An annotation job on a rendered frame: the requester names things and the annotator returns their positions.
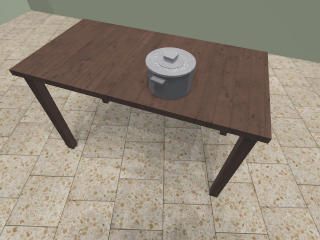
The pot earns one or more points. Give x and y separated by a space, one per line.
170 88

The table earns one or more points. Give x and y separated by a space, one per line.
230 89

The lid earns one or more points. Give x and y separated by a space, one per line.
182 66

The knob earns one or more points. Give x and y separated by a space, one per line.
170 56

